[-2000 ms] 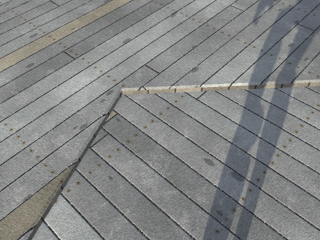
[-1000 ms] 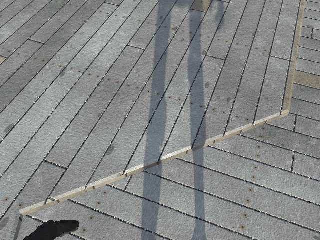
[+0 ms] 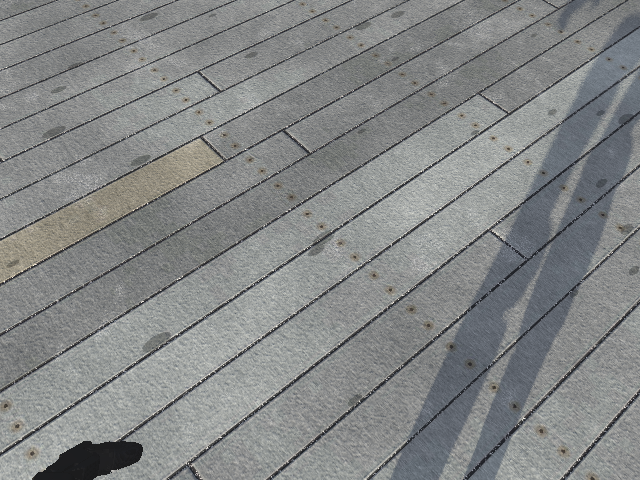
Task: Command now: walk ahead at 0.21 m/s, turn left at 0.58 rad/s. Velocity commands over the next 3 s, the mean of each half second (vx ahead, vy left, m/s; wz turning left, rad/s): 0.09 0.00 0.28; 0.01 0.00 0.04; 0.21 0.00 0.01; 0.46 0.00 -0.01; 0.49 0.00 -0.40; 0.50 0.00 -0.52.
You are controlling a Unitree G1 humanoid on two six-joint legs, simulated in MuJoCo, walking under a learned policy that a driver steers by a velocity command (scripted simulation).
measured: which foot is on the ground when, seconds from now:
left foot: down 0.00-0.10, up 0.12-0.34, down 0.36-1.00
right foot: up 0.00-0.02, down 0.04-1.00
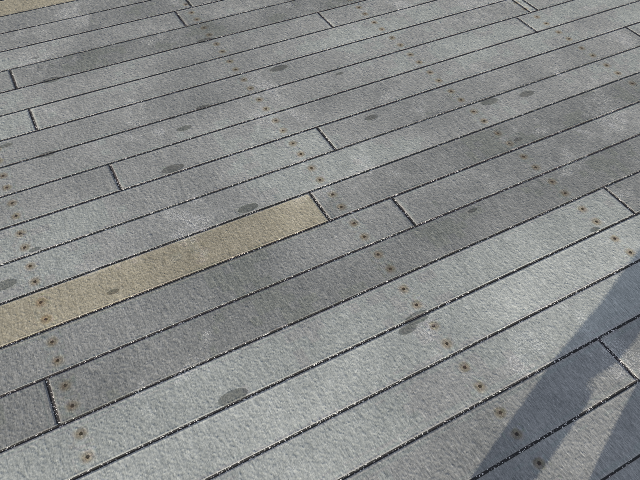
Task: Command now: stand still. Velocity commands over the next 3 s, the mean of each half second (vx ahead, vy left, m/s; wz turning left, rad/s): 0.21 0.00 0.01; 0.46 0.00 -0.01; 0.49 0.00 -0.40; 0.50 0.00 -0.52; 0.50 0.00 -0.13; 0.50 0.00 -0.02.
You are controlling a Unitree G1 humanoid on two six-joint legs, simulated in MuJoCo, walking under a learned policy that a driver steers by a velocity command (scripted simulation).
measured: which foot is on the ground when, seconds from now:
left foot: down 0.00-0.44, up 0.46-0.92, down 0.94-1.00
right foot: down 0.00-0.16, up 0.18-0.38, down 0.40-0.94, up 0.96-1.00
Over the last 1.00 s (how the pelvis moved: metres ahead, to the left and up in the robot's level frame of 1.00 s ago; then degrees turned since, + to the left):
0.11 0.01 0.01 8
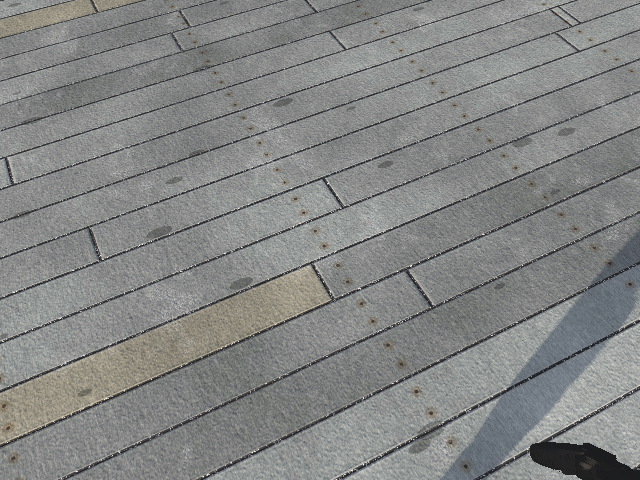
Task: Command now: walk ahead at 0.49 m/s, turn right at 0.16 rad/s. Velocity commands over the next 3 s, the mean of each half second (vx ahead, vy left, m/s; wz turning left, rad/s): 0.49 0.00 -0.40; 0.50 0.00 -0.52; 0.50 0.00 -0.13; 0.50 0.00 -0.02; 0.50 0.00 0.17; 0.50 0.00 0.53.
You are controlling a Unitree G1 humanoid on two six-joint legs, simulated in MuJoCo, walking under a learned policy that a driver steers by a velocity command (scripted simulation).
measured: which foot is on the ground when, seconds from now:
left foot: down 0.00-0.44, up 0.46-0.92, down 0.94-1.00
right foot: up 0.00-0.40, down 0.42-0.94, up 0.96-1.00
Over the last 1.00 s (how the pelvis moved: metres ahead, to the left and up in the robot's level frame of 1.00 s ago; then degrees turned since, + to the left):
0.32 -0.04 0.01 -1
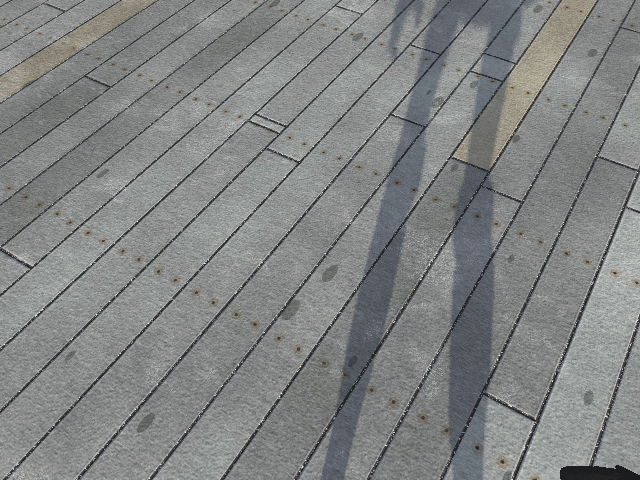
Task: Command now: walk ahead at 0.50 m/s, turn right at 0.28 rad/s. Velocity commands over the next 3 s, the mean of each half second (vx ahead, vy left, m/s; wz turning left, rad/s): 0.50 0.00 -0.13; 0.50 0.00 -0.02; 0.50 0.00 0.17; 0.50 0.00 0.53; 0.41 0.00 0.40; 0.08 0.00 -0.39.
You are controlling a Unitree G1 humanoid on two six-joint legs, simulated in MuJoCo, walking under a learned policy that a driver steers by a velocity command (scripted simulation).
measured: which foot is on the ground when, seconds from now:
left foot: down 0.00-0.44, up 0.46-0.94, down 0.96-1.00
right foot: up 0.00-0.42, down 0.44-0.96, up 0.98-1.00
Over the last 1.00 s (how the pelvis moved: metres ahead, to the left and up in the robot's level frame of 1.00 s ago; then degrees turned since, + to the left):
0.60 -0.13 0.00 -30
